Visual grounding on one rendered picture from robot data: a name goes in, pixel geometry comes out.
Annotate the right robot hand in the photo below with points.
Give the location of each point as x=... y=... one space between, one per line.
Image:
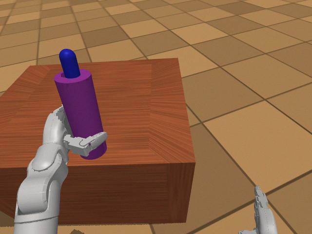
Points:
x=264 y=218

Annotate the left robot arm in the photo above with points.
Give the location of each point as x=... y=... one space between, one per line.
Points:
x=38 y=197

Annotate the bottle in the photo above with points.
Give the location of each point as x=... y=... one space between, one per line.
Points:
x=76 y=90

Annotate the left robot hand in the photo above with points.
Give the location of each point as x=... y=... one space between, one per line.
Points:
x=57 y=130

